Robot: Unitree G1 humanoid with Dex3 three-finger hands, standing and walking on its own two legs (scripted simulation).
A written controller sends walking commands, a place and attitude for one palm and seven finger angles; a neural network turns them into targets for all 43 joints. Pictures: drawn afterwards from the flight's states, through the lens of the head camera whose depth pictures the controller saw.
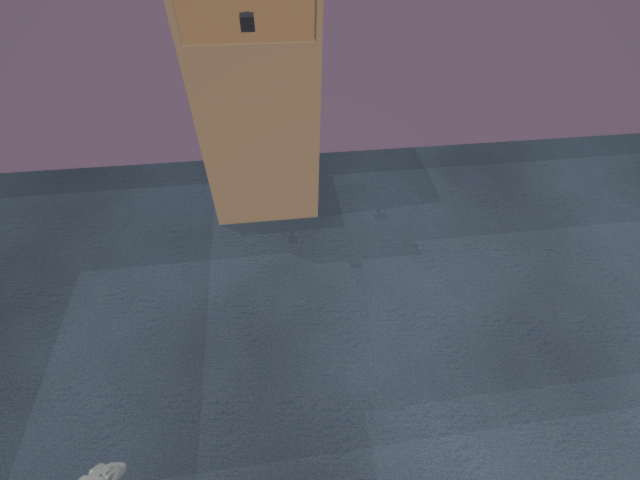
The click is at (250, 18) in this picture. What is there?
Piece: drawer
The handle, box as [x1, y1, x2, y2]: [239, 12, 254, 31]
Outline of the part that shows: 239,12 241,31 254,31 252,12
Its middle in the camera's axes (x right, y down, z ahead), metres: -0.21 -0.61 +1.07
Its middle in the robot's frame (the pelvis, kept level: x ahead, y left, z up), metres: +1.21 +0.27 +0.08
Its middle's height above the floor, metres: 0.84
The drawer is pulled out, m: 0.00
